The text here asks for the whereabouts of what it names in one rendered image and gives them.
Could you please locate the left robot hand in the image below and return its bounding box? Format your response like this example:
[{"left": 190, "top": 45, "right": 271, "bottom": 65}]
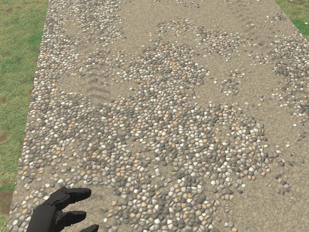
[{"left": 26, "top": 187, "right": 99, "bottom": 232}]

